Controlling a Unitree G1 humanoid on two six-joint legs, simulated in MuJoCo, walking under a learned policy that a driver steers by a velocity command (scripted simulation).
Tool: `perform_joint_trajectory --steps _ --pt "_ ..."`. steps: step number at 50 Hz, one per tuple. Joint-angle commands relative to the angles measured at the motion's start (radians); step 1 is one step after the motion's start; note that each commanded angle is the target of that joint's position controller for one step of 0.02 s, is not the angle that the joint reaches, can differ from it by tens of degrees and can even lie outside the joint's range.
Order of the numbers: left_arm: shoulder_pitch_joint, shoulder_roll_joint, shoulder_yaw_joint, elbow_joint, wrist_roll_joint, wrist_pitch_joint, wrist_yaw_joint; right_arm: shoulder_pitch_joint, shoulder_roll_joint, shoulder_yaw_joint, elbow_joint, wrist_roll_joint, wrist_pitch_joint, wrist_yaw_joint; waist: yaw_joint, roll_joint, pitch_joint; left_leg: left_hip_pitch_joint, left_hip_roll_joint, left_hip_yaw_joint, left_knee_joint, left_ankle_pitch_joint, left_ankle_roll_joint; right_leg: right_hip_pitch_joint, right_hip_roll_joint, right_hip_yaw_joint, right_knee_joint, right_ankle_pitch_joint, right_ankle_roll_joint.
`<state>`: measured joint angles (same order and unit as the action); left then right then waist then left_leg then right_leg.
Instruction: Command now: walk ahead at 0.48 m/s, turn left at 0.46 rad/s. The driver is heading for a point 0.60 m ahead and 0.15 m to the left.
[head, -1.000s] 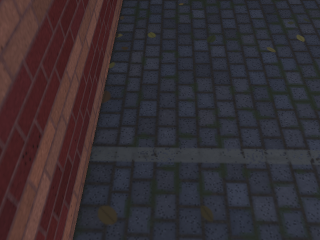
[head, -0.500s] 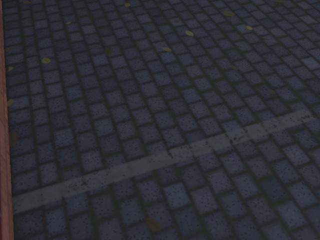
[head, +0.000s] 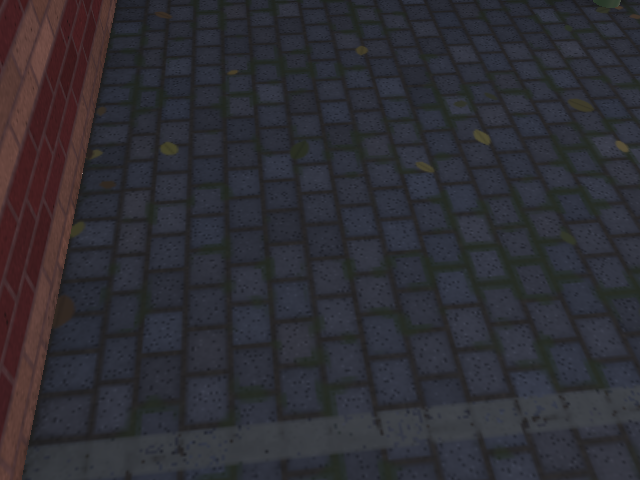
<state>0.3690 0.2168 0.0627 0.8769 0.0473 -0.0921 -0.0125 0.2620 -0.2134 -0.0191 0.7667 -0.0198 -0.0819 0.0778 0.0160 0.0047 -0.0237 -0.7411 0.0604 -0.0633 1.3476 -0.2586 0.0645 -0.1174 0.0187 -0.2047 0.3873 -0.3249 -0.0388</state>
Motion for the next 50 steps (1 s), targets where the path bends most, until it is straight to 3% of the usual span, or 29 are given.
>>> perform_joint_trajectory --steps 1,3,5,8,10,11,12,13,14,15,16,17,18,21,24,26,29,33,35,36,37,38,39,40,41,42,45,47,50 --pt "-0.154 0.088 0.006 -0.079 -0.075 -0.03 0.014 -0.092 -0.042 -0.004 -0.12 0.118 0.003 -0.06 -0.063 -0.01 0.129 -0.102 0.058 -0.052 -0.244 0.125 -0.033 -0.038 -0.272 0.125 -0.279 0.427 -0.101" --pt "-0.111 0.124 0.013 -0.06 -0.05 -0.021 0.028 -0.15 -0.022 -0.002 -0.139 0.067 0.001 -0.059 -0.03 -0.02 0.113 0.036 0.03 0.045 -0.474 0.288 -0.036 -0.04 -0.221 0.028 -0.292 0.478 -0.07" --pt "-0.049 0.178 0.026 -0.047 -0.06 -0.026 0.049 -0.233 -0.02 -0.006 -0.173 0.069 0.008 -0.034 0.0 -0.039 0.114 0.102 0.012 0.091 -0.612 0.359 -0.021 0.022 -0.24 0.0 -0.296 0.566 -0.073" --pt "-0.02 0.212 0.037 -0.048 -0.058 -0.002 0.051 -0.247 -0.077 -0.037 -0.199 0.057 0.026 -0.015 -0.012 -0.082 0.063 0.132 -0.065 0.165 -0.692 0.26 0.041 0.219 -0.263 -0.037 -0.124 1.01 -0.039" --pt "-0.022 0.238 0.047 -0.061 -0.065 0.027 0.057 -0.168 -0.121 -0.062 -0.193 0.058 0.039 -0.017 -0.068 -0.133 0.01 0.235 -0.118 0.194 -0.696 0.146 0.085 0.265 -0.28 -0.042 0.064 1.238 -0.035" --pt "-0.039 0.251 0.052 -0.072 -0.068 0.038 0.057 -0.06 -0.166 -0.085 -0.172 0.057 0.044 -0.02 -0.129 -0.132 -0.043 0.387 -0.139 0.189 -0.743 0.141 0.115 0.227 -0.273 -0.04 0.225 1.23 -0.03" --pt "-0.061 0.248 0.05 -0.092 -0.069 0.037 0.058 0.093 -0.224 -0.118 -0.133 0.048 0.051 -0.037 -0.209 -0.091 -0.105 0.649 -0.141 0.13 -0.822 0.193 0.15 0.07 -0.225 -0.045 0.475 1.05 -0.001" --pt "-0.006 0.114 0.014 -0.128 -0.017 0.021 0.047 0.136 -0.298 -0.129 -0.108 0.04 0.062 -0.057 -0.129 0.175 -0.156 0.958 0.063 -0.164 -0.73 0.368 0.213 -0.3 -0.1 -0.018 0.836 0.018 0.034" --pt "0.034 0.086 -0.012 -0.193 -0.044 -0.02 0.029 0.113 -0.329 -0.125 -0.152 0.031 0.043 -0.053 -0.081 0.259 -0.343 1.173 0.265 -0.74 -0.93 0.091 0.44 -0.598 0.057 0.216 1.129 -0.308 0.058" --pt "-0.104 0.166 0.007 -0.217 -0.077 -0.052 0.017 0.116 -0.251 -0.111 -0.157 0.029 0.036 -0.054 -0.145 0.103 -0.306 1.109 0.234 -0.711 -1.039 0.004 0.371 -0.677 -0.002 0.333 1.147 -0.198 0.043" --pt "-0.151 0.177 0.006 -0.248 -0.092 -0.064 0.016 0.054 -0.226 -0.103 -0.158 0.033 0.026 -0.055 -0.101 0.036 -0.169 0.962 0.204 -0.583 -1.061 0.02 0.322 -0.697 -0.041 0.325 1.051 -0.089 0.029" --pt "-0.147 0.176 0.002 -0.25 -0.061 -0.063 0.028 0.009 -0.227 -0.099 -0.169 0.041 0.02 -0.052 -0.044 -0.053 -0.089 0.799 0.168 -0.5 -1.069 0.14 0.289 -0.644 -0.076 0.317 0.985 -0.059 0.045" --pt "-0.132 0.194 0.012 -0.242 -0.042 -0.053 0.033 -0.04 -0.201 -0.093 -0.181 0.03 0.018 -0.055 -0.012 -0.059 -0.061 0.689 0.13 -0.414 -1.075 0.221 0.272 -0.588 -0.111 0.315 0.921 -0.039 0.06" --pt "-0.111 0.185 0.015 -0.27 -0.021 -0.015 0.037 -0.056 -0.189 -0.086 -0.174 0.027 0.015 -0.068 0.033 -0.009 -0.027 0.513 0.077 -0.333 -1.104 0.297 0.268 -0.519 -0.131 0.296 0.802 -0.014 0.103" --pt "-0.193 0.143 -0.001 -0.305 -0.012 0.003 0.046 0.003 -0.218 -0.092 -0.143 0.028 0.017 -0.088 0.005 0.01 -0.016 0.438 0.038 -0.275 -1.093 0.289 0.247 -0.533 -0.109 0.273 0.669 0.141 0.136" --pt "-0.274 0.13 -0.008 -0.333 -0.02 0.002 0.045 0.036 -0.214 -0.088 -0.126 0.039 0.021 -0.095 -0.029 0.039 -0.006 0.442 0.007 -0.261 -1.079 0.203 0.214 -0.532 -0.085 0.276 0.532 0.266 0.142" --pt "-0.407 0.116 -0.019 -0.363 -0.03 -0.013 0.025 0.076 -0.215 -0.084 -0.114 0.038 0.026 -0.099 -0.085 0.068 0.005 0.463 -0.002 -0.274 -1.049 0.116 0.185 -0.462 -0.019 0.266 0.309 0.363 0.136" --pt "-0.421 0.167 0.008 -0.361 -0.05 -0.035 -0.009 0.088 -0.202 -0.081 -0.098 0.038 0.049 -0.101 -0.077 0.128 0.017 0.546 0.027 -0.367 -0.976 0.053 0.148 -0.361 0.018 0.292 0.163 0.299 0.104" --pt "-0.331 0.183 0.027 -0.336 -0.042 -0.044 -0.01 0.045 -0.188 -0.08 -0.102 0.037 0.056 -0.102 -0.019 0.156 0.012 0.586 0.017 -0.365 -0.859 0.241 0.102 -0.259 0.026 0.269 0.076 0.284 0.059" --pt "-0.274 0.203 0.038 -0.325 -0.025 -0.048 -0.006 0.023 -0.176 -0.076 -0.116 0.028 0.053 -0.103 0.018 0.123 -0.026 0.566 -0.037 -0.311 -0.725 0.385 0.06 -0.14 0.012 0.258 0.029 0.363 0.03" --pt "-0.129 0.254 0.049 -0.31 -0.002 -0.053 0.0 0.015 -0.116 -0.056 -0.146 0.011 0.046 -0.102 0.07 0.019 -0.172 0.428 -0.087 -0.244 -0.453 0.212 0.009 0.139 -0.166 0.404 0.098 0.625 -0.046" --pt "-0.086 0.315 0.056 -0.302 0.014 -0.041 -0.002 0.233 -0.061 -0.034 -0.127 0.022 0.034 -0.097 -0.019 -0.314 -0.302 0.146 -0.227 -0.159 -0.13 -0.42 -0.061 0.43 -0.418 0.821 0.081 0.869 -0.265" --pt "-0.076 0.271 0.058 -0.299 -0.021 -0.029 -0.006 0.297 -0.175 -0.049 -0.08 0.038 0.031 -0.1 -0.008 -0.27 -0.339 0.054 -0.163 -0.166 0.069 -0.371 -0.091 0.408 -0.473 1.009 0.024 0.607 -0.33" --pt "-0.136 0.203 0.039 -0.322 -0.031 -0.019 0.003 0.174 -0.229 -0.065 -0.082 0.046 0.043 -0.105 0.023 -0.146 -0.201 0.003 -0.128 -0.14 0.156 -0.289 -0.115 0.305 -0.413 0.847 0.014 0.548 -0.293" --pt "-0.19 0.164 0.018 -0.332 -0.025 -0.008 0.007 0.066 -0.24 -0.066 -0.108 0.027 0.053 -0.111 0.026 -0.051 -0.133 0.013 -0.092 -0.109 0.137 -0.22 -0.124 0.184 -0.356 0.691 0.019 0.608 -0.251" --pt "-0.213 0.142 0.002 -0.328 -0.02 -0.002 0.006 0.001 -0.232 -0.065 -0.131 0.01 0.061 -0.116 0.016 -0.023 -0.084 0.046 -0.068 -0.098 0.089 -0.202 -0.13 0.082 -0.303 0.593 0.01 0.697 -0.231" --pt "-0.241 0.128 -0.01 -0.283 -0.019 0.009 0.004 0.005 -0.14 -0.04 -0.144 0.016 0.072 -0.11 -0.04 -0.09 -0.045 0.196 -0.027 -0.03 -0.19 -0.181 -0.142 -0.079 -0.188 0.409 -0.037 0.765 -0.184" --pt "-0.27 0.155 -0.003 -0.268 -0.021 0.02 0.003 -0.009 -0.102 -0.022 -0.146 0.011 0.069 -0.112 -0.044 -0.113 -0.072 0.302 -0.024 0.014 -0.412 -0.161 -0.161 -0.11 -0.165 0.351 -0.033 0.848 -0.191" --pt "-0.262 0.196 0.007 -0.25 -0.027 0.044 0.002 -0.04 -0.113 -0.013 -0.144 0.019 0.068 -0.111 -0.017 -0.129 -0.133 0.397 -0.025 0.023 -0.597 -0.029 -0.167 -0.065 -0.192 0.37 -0.021 0.778 -0.21"
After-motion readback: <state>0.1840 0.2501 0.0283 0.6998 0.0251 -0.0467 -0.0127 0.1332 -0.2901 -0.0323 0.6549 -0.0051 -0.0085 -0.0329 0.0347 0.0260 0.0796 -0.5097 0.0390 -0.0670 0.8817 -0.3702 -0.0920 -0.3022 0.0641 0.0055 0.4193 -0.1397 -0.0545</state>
